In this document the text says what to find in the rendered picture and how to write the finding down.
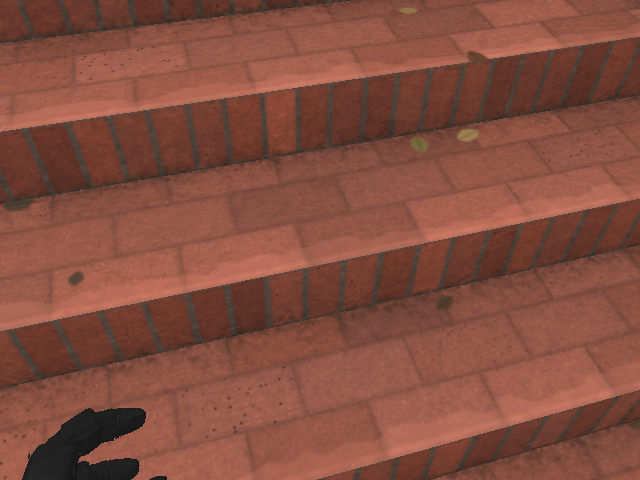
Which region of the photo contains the robot left hand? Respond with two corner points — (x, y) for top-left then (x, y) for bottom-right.
(22, 408), (167, 480)

